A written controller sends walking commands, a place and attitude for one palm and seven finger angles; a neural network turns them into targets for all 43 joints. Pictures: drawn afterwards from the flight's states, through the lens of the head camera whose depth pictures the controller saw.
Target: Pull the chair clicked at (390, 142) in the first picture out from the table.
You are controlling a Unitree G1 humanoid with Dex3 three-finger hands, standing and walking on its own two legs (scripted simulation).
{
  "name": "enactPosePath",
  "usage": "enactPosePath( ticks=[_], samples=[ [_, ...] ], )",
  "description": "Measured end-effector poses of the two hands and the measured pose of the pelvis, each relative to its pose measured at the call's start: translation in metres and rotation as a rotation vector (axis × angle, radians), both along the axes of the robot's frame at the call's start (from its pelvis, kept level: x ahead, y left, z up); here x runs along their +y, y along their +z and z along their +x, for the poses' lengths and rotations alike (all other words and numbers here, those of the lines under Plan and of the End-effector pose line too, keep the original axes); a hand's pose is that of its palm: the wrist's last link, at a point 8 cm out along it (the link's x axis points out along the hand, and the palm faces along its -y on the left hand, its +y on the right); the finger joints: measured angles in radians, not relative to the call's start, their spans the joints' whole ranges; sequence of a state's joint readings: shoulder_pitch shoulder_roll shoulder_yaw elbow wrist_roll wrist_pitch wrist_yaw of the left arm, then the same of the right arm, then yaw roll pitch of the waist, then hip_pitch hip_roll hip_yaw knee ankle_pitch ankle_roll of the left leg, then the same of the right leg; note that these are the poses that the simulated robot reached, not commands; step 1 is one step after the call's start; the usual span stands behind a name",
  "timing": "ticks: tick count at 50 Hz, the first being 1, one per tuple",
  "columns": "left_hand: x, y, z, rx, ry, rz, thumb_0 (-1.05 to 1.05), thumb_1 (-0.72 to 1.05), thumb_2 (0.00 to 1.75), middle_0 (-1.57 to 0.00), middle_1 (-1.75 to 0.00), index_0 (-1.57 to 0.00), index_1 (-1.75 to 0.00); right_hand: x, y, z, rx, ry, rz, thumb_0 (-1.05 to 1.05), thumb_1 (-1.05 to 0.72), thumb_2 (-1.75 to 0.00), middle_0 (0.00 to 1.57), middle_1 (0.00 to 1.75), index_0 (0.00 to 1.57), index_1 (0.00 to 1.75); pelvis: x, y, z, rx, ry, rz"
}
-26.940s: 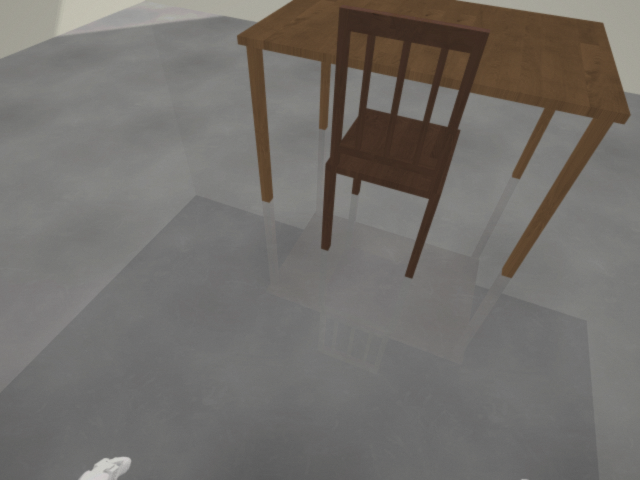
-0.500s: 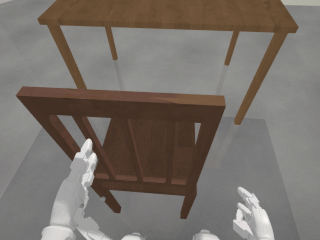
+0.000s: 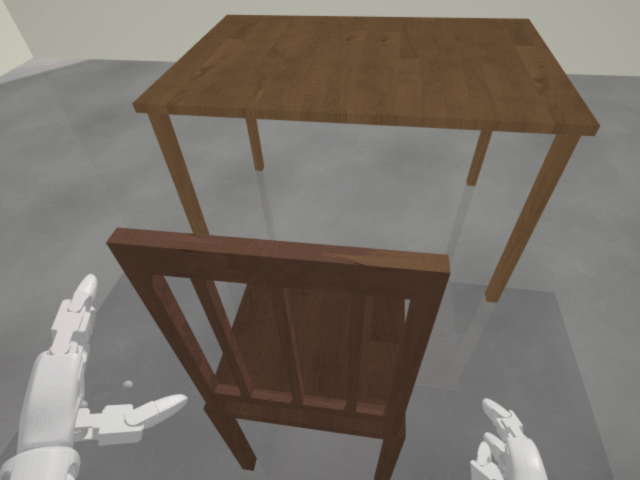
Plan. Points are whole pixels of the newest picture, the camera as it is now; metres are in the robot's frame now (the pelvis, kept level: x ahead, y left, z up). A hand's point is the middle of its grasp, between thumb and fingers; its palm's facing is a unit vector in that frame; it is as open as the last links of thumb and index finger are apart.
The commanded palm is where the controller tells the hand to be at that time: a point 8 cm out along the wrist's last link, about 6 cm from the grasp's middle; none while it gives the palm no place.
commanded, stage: draw the hand back to the body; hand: left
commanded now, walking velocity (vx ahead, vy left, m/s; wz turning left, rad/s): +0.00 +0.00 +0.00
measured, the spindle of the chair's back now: (290, 351) +0.31 +0.09 -0.05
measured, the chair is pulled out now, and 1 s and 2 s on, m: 0.51 0.51 0.51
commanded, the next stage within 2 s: step back with the hand held close in 0.72 s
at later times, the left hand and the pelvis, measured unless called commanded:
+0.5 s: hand (68, 316) +0.21 +0.26 +0.18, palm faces +0.48 -0.76 -0.44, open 7.9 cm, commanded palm +0.16 +0.30 +0.19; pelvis +0.01 +0.00 +0.02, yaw -1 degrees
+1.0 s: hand (72, 309) +0.22 +0.26 +0.18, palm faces +0.43 -0.77 -0.48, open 7.4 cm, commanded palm +0.15 +0.29 +0.19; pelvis +0.00 +0.00 +0.02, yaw -3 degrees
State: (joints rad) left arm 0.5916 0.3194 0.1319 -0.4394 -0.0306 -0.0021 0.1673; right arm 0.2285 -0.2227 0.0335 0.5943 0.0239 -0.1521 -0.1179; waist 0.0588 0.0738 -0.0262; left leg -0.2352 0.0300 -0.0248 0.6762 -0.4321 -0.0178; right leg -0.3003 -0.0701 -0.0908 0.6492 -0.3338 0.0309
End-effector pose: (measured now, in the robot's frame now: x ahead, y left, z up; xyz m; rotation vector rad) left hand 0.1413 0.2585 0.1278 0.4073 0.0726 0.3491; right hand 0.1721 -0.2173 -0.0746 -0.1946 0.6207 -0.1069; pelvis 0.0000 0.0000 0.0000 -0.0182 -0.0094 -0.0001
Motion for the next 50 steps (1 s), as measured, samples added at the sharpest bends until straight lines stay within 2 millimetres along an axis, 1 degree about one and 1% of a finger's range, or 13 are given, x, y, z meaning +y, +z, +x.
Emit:
enactPosePath(
  ticks=[4,9,14,19,21,23,28,31,35,39,43,47,50],
  samples=[
    [0.01,0.022,0.006,-0.07,0.027,0.043,0.0,0.12,0.52,-0.1,-0.14,-0.1,-0.14,0.005,0.003,0.005,-0.003,0.014,0.016,0.01,-0.9,-0.9,0.2,0.3,0.2,0.3,0.001,0.005,0.003,-0.017,-0.006,0.003],
    [0.015,0.037,0.013,-0.115,0.036,0.071,0.0,0.3,0.61,-0.12,-0.17,-0.13,-0.18,0.007,0.005,0.009,0.005,0.015,0.027,0.01,-0.9,-0.9,0.2,0.3,0.2,0.3,0.001,0.009,0.006,-0.027,-0.015,0.006],
    [0.025,0.05,0.017,-0.138,0.053,0.11,0.01,0.47,0.7,-0.15,-0.21,-0.15,-0.22,0.002,0.006,0.009,0.025,0.011,0.019,0.01,-0.9,-0.9,0.21,0.3,0.2,0.3,0.0,0.012,0.01,-0.034,-0.021,0.005],
    [0.034,0.071,0.019,-0.197,0.082,0.167,0.01,0.65,0.78,-0.18,-0.25,-0.18,-0.25,-0.004,0.004,0.009,0.045,0.006,0.006,0.01,-0.9,-0.9,0.2,0.3,0.2,0.3,-0.001,0.014,0.013,-0.04,-0.023,0.003],
    [0.037,0.076,0.02,-0.216,0.093,0.178,0.01,0.71,0.82,-0.18,-0.26,-0.19,-0.27,-0.006,0.003,0.009,0.054,0.001,0.006,0.01,-0.9,-0.9,0.2,0.3,0.2,0.3,-0.001,0.015,0.013,-0.041,-0.023,0.003],
    [0.038,0.075,0.021,-0.217,0.1,0.17,0.01,0.76,0.84,-0.19,-0.27,-0.19,-0.28,-0.009,0.002,0.008,0.063,-0.006,0.006,0.01,-0.9,-0.9,0.2,0.3,0.2,0.3,-0.001,0.015,0.014,-0.04,-0.024,0.004],
    [0.033,0.057,0.025,-0.156,0.091,0.116,0.01,0.84,0.88,-0.2,-0.29,-0.2,-0.29,-0.013,0.002,0.006,0.081,-0.018,0.0,0.01,-0.9,-0.9,0.2,0.3,0.2,0.3,-0.001,0.016,0.013,-0.038,-0.028,0.005],
    [0.029,0.052,0.025,-0.133,0.074,0.105,0.02,0.86,0.89,-0.2,-0.29,-0.21,-0.3,-0.014,0.003,0.005,0.08,-0.019,-0.006,0.01,-0.9,-0.9,0.2,0.3,0.2,0.3,-0.002,0.016,0.013,-0.04,-0.029,0.005],
    [0.027,0.059,0.022,-0.15,0.063,0.123,0.02,0.88,0.89,-0.21,-0.3,-0.21,-0.3,-0.013,0.005,0.005,0.069,-0.016,-0.006,0.01,-0.9,-0.9,0.2,0.3,0.2,0.3,-0.002,0.016,0.014,-0.046,-0.028,0.003],
    [0.031,0.068,0.02,-0.185,0.075,0.145,0.02,0.88,0.9,-0.21,-0.3,-0.21,-0.3,-0.01,0.005,0.007,0.059,-0.014,0.004,0.01,-0.9,-0.9,0.2,0.3,0.2,0.3,-0.002,0.016,0.013,-0.051,-0.029,0.002],
    [0.034,0.066,0.021,-0.187,0.091,0.135,0.02,0.88,0.9,-0.21,-0.3,-0.21,-0.3,-0.007,0.005,0.008,0.057,-0.008,0.013,0.01,-0.9,-0.9,0.2,0.3,0.2,0.3,-0.002,0.016,0.01,-0.053,-0.03,0.004],
    [0.039,0.073,0.027,-0.217,0.07,0.16,0.02,0.88,0.9,-0.21,-0.3,-0.21,-0.3,-0.006,0.007,0.004,0.066,-0.016,0.019,0.01,-0.9,-0.9,0.2,0.3,0.2,0.3,-0.002,0.017,0.003,-0.038,-0.044,0.004],
    [0.038,0.072,0.032,-0.194,0.033,0.183,0.02,0.89,0.9,-0.21,-0.3,-0.21,-0.3,-0.009,0.008,-0.004,0.082,-0.044,0.016,0.01,-0.9,-0.9,0.2,0.3,0.2,0.3,0.001,0.019,-0.005,-0.021,-0.056,0.01]
  ],
)
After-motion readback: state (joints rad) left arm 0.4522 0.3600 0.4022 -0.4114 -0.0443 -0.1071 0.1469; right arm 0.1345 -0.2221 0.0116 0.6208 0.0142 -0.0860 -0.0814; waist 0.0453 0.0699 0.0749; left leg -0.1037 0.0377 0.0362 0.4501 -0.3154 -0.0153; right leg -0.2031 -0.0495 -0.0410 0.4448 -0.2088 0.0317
